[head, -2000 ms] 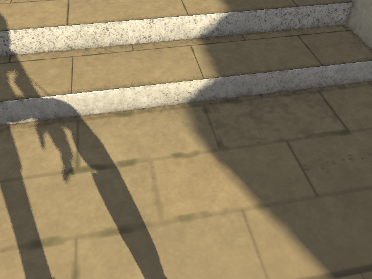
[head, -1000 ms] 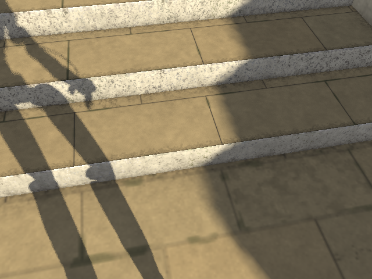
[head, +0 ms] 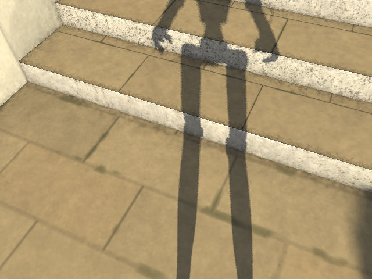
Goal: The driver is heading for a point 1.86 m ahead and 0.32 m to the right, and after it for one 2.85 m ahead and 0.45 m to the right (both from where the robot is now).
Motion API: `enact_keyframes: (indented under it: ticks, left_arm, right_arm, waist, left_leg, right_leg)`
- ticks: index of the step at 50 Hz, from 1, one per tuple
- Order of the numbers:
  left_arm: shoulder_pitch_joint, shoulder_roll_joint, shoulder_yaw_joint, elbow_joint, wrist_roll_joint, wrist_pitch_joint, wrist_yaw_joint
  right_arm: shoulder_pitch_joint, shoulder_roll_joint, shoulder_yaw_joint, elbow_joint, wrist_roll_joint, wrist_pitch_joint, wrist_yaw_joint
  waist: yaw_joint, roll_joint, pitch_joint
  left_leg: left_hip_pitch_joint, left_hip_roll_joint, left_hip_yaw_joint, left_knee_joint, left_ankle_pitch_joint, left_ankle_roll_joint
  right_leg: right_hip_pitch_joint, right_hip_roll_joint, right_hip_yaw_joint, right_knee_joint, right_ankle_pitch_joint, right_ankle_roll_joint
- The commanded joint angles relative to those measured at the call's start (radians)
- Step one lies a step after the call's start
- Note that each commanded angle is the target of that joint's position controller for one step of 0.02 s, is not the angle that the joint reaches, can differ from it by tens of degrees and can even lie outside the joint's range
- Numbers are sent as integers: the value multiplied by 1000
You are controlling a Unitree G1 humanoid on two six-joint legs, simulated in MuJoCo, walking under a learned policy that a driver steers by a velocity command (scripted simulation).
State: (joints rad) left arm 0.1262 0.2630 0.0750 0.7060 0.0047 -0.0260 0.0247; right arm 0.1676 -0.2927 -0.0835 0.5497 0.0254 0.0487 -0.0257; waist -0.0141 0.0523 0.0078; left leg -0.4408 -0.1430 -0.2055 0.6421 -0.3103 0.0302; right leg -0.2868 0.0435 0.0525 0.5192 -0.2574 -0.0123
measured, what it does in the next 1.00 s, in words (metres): steps on the spot: left foot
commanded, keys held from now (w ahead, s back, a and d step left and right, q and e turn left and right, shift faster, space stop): no key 1.00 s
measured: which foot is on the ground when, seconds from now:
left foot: up 0.00-0.30, down 0.32-1.00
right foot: down 0.00-1.00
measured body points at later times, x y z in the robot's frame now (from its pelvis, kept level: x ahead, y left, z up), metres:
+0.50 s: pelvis -0.02 +0.03 +0.00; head -0.02 +0.04 +0.45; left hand +0.07 +0.30 -0.11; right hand +0.19 -0.16 -0.08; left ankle -0.03 +0.14 -0.73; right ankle +0.00 -0.12 -0.73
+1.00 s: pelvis -0.01 +0.03 +0.00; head -0.01 +0.03 +0.45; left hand +0.05 +0.29 -0.12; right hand +0.15 -0.19 -0.11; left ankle -0.03 +0.14 -0.73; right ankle +0.00 -0.12 -0.73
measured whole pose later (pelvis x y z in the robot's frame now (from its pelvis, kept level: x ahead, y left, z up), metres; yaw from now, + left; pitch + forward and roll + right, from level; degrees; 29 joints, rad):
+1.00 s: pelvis -0.01 +0.03 +0.00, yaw +6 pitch -1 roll +0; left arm 0.25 0.21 0.03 0.83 0.01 -0.01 0.05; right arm 0.23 -0.20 -0.01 0.67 -0.01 0.00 -0.01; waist 0.01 0.01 0.01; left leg -0.24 -0.02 -0.01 0.55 -0.30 0.02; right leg -0.24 -0.05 0.01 0.54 -0.29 0.05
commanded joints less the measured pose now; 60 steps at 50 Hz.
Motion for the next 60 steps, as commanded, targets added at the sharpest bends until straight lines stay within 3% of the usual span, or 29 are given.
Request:
enact_keyframes:
  ticks: [1,2,3,4,7,10,13,15,16,17,18,19,20,22,25,30,41,60]
  left_arm:
    - [-8,174,48,-92,39,-6,10]
    - [-60,118,31,-107,25,-3,20]
    - [-81,100,21,-116,11,1,25]
    - [-77,96,14,-117,-2,3,28]
    - [-21,102,8,-110,4,14,34]
    - [-7,126,11,-105,0,28,30]
    - [34,154,14,-87,-13,36,20]
    - [52,126,0,-69,-27,32,15]
    - [100,102,-11,-50,-17,20,10]
    - [117,41,-32,-72,26,3,-2]
    - [67,31,-37,-85,19,-3,6]
    - [34,81,-25,-78,14,2,11]
    - [22,66,-27,-69,15,4,10]
    - [40,75,-25,-54,24,15,14]
    - [77,66,-26,-27,11,8,10]
    - [99,62,-24,8,12,-3,12]
    - [126,61,-23,50,8,3,25]
    - [147,37,-26,132,1,13,35]
  right_arm:
    - [-6,-186,-62,-87,-14,-35,6]
    - [11,-189,-65,-56,-10,-32,11]
    - [34,-155,-57,-26,-13,-22,9]
    - [39,-126,-47,-21,-17,-14,8]
    - [-25,-64,-13,-45,-10,-15,8]
    - [-68,-16,19,-61,-20,-20,15]
    - [-39,-44,13,-49,-9,-24,22]
    - [33,-42,11,-16,-16,-27,24]
    - [42,-76,9,-28,-27,-27,18]
    - [59,-158,-2,-48,-45,-24,7]
    - [9,-97,19,-30,-63,-33,20]
    - [-50,-32,37,-53,-59,-45,29]
    - [-67,-7,44,-42,-59,-52,29]
    - [-67,-42,37,-38,-47,-59,27]
    - [-30,-15,51,-26,-53,-60,26]
    - [-29,-7,51,-22,-44,-64,25]
    - [8,9,49,19,-41,-66,26]
    - [85,8,44,105,-35,-62,0]
  waist:
    - [3,-282,-70]
    - [-13,-206,-64]
    - [-22,-169,-52]
    - [-12,-166,-39]
    - [24,-173,-44]
    - [47,-230,-77]
    - [52,-258,-80]
    - [9,-224,-66]
    - [14,-165,-94]
    - [51,75,-165]
    - [45,229,-147]
    - [34,149,-91]
    - [38,126,-87]
    - [30,100,-46]
    - [27,30,-7]
    - [25,-23,-23]
    - [28,-38,-35]
    - [23,-48,-7]
  left_leg:
    - [-231,60,62,465,-287,-64]
    - [-211,72,67,542,-216,-82]
    - [-202,73,79,602,-167,-100]
    - [-221,71,82,656,-132,-113]
    - [-206,87,137,540,-86,-129]
    - [-53,134,195,254,-135,-128]
    - [77,127,240,29,-90,-106]
    - [239,115,243,-264,128,-59]
    - [374,177,147,-292,266,-29]
    - [508,382,-70,-229,609,40]
    - [318,452,-117,-259,490,167]
    - [263,382,-74,-283,324,165]
    - [250,324,-25,-278,191,119]
    - [195,283,-1,-286,55,76]
    - [159,246,30,-288,-15,43]
    - [189,224,59,-252,81,47]
    - [187,196,105,-218,169,40]
    - [174,174,145,-188,170,14]
  right_leg:
    - [127,-459,418,-216,335,-288]
    - [106,-383,312,-198,302,-241]
    - [98,-315,231,-183,278,-199]
    - [103,-297,198,-179,303,-199]
    - [146,-255,117,-172,344,-211]
    - [152,-246,80,-147,342,-212]
    - [136,-274,113,-118,371,-226]
    - [76,-251,96,-69,359,-175]
    - [-2,-225,78,-37,258,-103]
    - [-126,-139,-12,125,-31,-19]
    - [-108,-113,-36,74,-217,30]
    - [-53,-118,-39,68,-143,51]
    - [-28,-108,-45,29,-41,54]
    - [13,-109,-34,-11,56,61]
    - [36,-109,-35,-35,64,49]
    - [43,-113,-31,-53,93,54]
    - [68,-112,-30,-42,116,48]
    - [59,-93,-37,-43,116,27]
Next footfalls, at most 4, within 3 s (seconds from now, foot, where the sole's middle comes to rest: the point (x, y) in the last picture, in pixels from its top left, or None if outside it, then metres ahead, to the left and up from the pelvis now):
0.32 left None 0.01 0.14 -0.77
1.86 left None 0.34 0.17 -0.77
2.20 right None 0.34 -0.07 -0.77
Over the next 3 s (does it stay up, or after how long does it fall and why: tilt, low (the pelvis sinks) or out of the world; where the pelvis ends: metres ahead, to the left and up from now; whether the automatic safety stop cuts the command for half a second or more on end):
stays up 0.44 0.09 0.01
